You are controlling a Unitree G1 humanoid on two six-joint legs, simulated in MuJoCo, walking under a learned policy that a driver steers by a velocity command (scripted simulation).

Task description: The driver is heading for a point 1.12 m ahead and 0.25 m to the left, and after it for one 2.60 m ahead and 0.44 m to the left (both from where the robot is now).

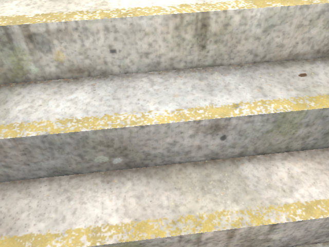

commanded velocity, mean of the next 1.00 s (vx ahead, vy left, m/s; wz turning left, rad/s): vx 0.21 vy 0.00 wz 0.00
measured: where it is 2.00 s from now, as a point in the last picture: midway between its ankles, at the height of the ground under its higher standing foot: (148, 131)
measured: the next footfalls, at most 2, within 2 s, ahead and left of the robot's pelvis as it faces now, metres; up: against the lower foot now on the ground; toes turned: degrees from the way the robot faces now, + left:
right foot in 0.70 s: +0.27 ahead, -0.06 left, +0.20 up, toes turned +2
left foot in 1.36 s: +0.50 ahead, +0.18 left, +0.40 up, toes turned +6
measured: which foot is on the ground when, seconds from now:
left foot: down 0.00-0.80, up 0.82-1.00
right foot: down 0.00-0.38, up 0.40-0.68, down 0.70-1.00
